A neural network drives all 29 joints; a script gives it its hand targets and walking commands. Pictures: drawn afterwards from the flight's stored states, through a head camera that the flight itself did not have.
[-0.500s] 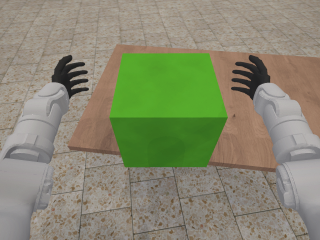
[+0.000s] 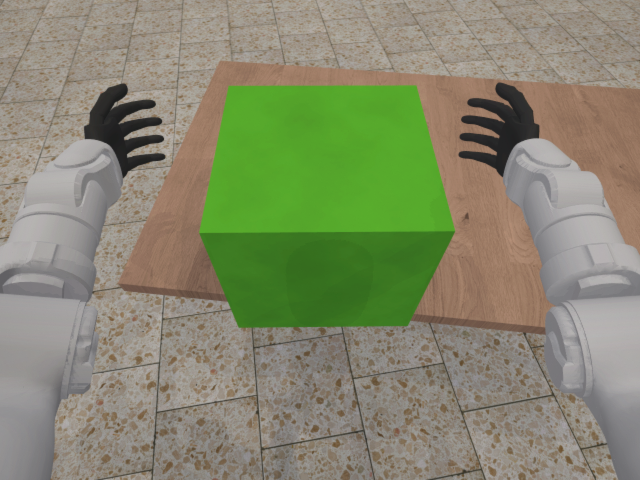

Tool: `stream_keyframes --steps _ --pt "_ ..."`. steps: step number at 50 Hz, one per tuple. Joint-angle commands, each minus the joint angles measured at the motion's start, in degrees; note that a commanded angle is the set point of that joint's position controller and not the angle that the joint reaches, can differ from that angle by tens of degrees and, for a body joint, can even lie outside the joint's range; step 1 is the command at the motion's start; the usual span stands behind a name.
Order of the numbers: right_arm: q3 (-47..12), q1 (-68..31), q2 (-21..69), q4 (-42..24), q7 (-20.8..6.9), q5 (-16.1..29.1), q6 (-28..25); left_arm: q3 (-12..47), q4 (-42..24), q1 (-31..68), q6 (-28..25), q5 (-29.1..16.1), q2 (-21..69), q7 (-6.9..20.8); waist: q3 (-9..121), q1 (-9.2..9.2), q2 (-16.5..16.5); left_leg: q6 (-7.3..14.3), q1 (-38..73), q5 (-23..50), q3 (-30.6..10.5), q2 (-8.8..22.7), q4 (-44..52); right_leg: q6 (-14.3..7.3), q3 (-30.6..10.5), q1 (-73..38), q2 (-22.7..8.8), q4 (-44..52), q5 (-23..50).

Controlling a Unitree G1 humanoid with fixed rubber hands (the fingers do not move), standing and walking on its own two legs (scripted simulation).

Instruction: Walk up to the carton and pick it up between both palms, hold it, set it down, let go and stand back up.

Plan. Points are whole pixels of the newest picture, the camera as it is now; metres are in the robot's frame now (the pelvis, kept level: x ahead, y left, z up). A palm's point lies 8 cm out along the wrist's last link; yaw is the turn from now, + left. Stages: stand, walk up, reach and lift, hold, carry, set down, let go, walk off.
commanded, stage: reach and lift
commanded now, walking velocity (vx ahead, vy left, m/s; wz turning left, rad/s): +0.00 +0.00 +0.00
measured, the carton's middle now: (323, 212) +0.51 -0.03 +0.00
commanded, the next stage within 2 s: none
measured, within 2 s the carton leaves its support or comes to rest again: neither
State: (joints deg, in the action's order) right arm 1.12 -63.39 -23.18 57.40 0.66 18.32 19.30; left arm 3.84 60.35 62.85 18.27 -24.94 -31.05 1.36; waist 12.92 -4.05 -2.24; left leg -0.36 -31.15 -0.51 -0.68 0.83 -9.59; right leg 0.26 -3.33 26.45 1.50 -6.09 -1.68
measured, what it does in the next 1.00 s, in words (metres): stands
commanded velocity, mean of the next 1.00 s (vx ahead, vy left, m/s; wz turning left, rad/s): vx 0.00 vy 0.00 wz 0.00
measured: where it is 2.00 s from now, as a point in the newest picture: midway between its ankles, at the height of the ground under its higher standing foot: outside the picture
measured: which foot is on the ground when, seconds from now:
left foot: down 0.00-1.00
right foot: down 0.00-1.00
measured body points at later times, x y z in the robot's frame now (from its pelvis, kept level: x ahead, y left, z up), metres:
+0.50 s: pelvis -0.01 +0.01 -0.01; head +0.12 +0.00 +0.42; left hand +0.51 +0.23 +0.06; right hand +0.47 -0.24 +0.06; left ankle +0.01 +0.12 -0.75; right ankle -0.02 -0.12 -0.75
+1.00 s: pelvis +0.00 +0.01 -0.01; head +0.13 +0.00 +0.42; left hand +0.50 +0.20 +0.05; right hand +0.48 -0.23 +0.05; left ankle +0.01 +0.12 -0.75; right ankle -0.02 -0.12 -0.75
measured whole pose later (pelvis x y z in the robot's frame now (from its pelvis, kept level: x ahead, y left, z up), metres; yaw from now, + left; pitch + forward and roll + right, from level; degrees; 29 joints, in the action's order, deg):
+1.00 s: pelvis +0.00 +0.01 -0.01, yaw -2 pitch +34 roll -1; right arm -0.7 -59.6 -18.9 68.4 -2.4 18.9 -3.8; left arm 5.3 74.0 59.2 -8.3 -23.5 -23.3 2.1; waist 19.4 -2.2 -3.3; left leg 0.0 -47.1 -1.6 -1.8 -0.1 -14.8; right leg 1.5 -4.5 43.7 1.1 -12.4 -2.6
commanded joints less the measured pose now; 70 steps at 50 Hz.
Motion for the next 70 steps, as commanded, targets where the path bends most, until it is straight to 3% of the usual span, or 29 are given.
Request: stream_keyframes --steps 1,6,10,11,15,18,31,41,48,57,64,70 --pt "2.1 -28.7 -9.8 -12.5 0.3 -0.5 -5.4 -3.8 -10.5 26.7 -6.1 0.3 -11.9 0.2 44.2 -0.85 -1.7 -3.1 36.4 27.0 -2.8 -0.6 -8.4 4.0 1.6 -4.5 -0.4 -3.5 22.3" --pt "0.0 -27.2 -8.6 -10.1 0.9 -0.1 -10.0 -4.7 -4.4 25.3 -11.7 0.6 -11.2 0.7 46.1 -0.94 -0.2 -2.5 30.0 25.5 -2.5 -1.2 -8.1 5.2 1.2 -8.5 -0.8 -6.8 28.3" --pt "-1.3 -26.3 -8.4 -9.4 0.9 1.2 -13.7 -4.5 -2.3 25.3 -15.8 0.3 -11.3 0.9 48.9 -0.81 -0.6 -2.8 29.9 26.5 -2.5 -1.5 -9.8 5.5 1.3 -5.8 -0.7 -8.1 28.9" --pt "-0.9 -25.7 -8.7 -8.0 0.8 1.0 -14.6 -3.9 -1.5 25.0 -16.7 0.4 -10.8 1.0 48.4 -1.55 -1.3 -3.0 28.7 26.2 -2.5 -1.4 -9.9 5.6 1.3 -5.5 -0.6 -8.5 29.0" --pt "-2.8 -24.8 -7.9 -4.2 0.3 2.0 -17.6 -3.2 4.5 23.9 -20.2 -0.2 -10.5 1.8 46.8 -0.73 -0.5 -3.2 25.6 23.6 -2.4 -1.3 -10.4 6.2 1.4 -4.1 -0.6 -9.3 26.0" --pt "-3.4 -24.5 -7.7 -2.0 -0.4 3.3 -19.9 -1.5 6.1 24.8 -23.2 -1.5 -10.5 2.1 47.3 -1.27 -1.6 -3.7 25.4 24.0 -2.5 -1.1 -12.0 6.0 1.1 0.3 -0.8 -9.4 23.6" --pt "-2.4 -25.2 -8.6 -0.8 -3.2 4.4 -24.7 2.6 3.9 23.2 -27.7 -3.9 -9.5 1.4 56.5 -0.21 -4.0 -5.3 34.1 31.6 -3.4 -0.2 -17.4 5.1 1.9 16.4 0.0 -8.9 15.6" --pt "0.2 -24.0 -8.0 0.5 -3.5 1.2 -25.8 0.9 2.3 21.3 -28.7 -0.8 -6.9 0.7 55.2 0.14 -3.1 -5.7 34.1 32.0 -3.2 -0.8 -16.7 4.6 2.2 15.7 0.6 -8.1 15.3" --pt "-0.1 -23.0 -5.7 1.5 -3.0 0.5 -25.9 -0.5 4.7 20.7 -29.5 1.5 -4.8 0.7 51.3 0.48 -1.8 -5.2 27.1 27.8 -2.2 -1.3 -14.3 4.7 1.4 8.5 0.2 -8.2 16.6" --pt "-0.9 -22.1 -1.3 -0.2 -2.0 -0.8 -26.8 -2.3 6.1 20.1 -31.6 3.7 -1.5 0.9 50.9 1.04 0.1 -4.6 21.8 28.0 -1.8 -1.5 -11.3 4.8 0.9 -0.2 -0.5 -7.9 21.6" --pt "3.2 -20.9 3.4 -3.3 -1.3 -6.9 -27.3 -4.7 3.3 20.5 -32.2 8.7 4.6 0.4 51.6 -0.24 -0.6 -4.2 23.9 29.0 -1.2 -1.5 -9.7 3.7 1.2 -0.3 -0.7 -5.1 20.1" --pt "5.8 -21.0 11.3 -4.7 -2.7 -12.8 -27.9 -9.2 2.4 20.0 -32.7 15.7 11.6 0.2 51.0 1.59 -0.9 -4.0 25.9 32.5 -0.3 -1.4 -7.9 2.7 1.9 -2.2 -0.8 -2.3 20.8"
